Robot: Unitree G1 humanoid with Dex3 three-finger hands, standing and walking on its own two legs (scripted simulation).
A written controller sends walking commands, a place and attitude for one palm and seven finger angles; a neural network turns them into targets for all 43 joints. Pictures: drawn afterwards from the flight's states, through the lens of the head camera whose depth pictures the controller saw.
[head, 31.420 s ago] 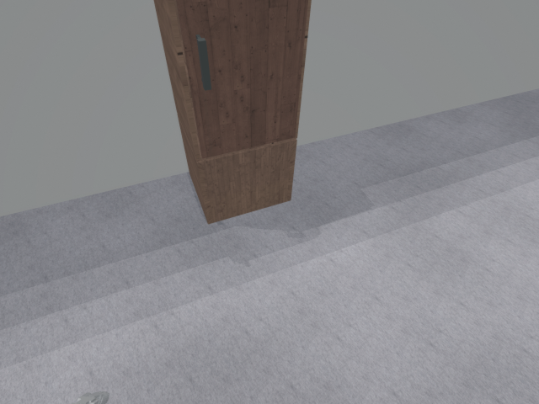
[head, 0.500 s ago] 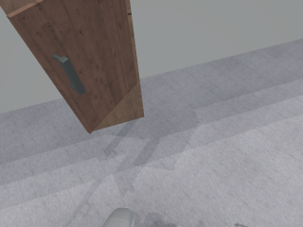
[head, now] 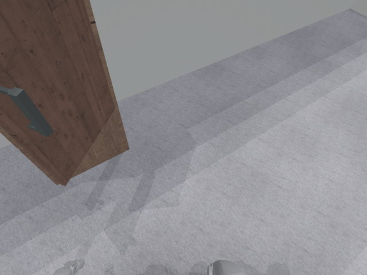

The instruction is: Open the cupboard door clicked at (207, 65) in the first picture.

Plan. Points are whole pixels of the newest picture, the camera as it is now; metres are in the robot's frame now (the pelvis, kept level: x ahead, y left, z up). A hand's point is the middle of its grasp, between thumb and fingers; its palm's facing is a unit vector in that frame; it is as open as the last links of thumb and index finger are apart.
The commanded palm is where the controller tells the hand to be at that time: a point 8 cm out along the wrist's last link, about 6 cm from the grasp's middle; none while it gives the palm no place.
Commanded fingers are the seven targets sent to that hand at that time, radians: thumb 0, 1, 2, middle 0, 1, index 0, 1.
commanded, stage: walk to a spot facing it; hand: left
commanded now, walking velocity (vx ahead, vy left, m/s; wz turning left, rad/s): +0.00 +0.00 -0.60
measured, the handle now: (25, 112) +0.42 +0.43 +0.04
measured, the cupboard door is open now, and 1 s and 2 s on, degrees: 39 39 39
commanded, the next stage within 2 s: turn to face it in 1.88 s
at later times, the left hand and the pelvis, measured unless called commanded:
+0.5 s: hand (129, 243) +0.19 +0.16 -0.18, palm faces -0.33 -0.93 -0.17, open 7.4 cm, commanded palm none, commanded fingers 0.00 0.90 0.90 -0.20 -0.30 -0.20 -0.30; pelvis +0.03 +0.00 +0.00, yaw -20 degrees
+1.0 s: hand (165, 213) +0.28 +0.07 -0.19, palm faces -0.56 -0.81 -0.16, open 7.4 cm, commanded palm none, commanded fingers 0.00 0.90 0.90 -0.20 -0.30 -0.20 -0.30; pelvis +0.16 -0.07 -0.02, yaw -38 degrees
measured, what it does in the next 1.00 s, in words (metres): walks ahead, turning right: right foot, then left foot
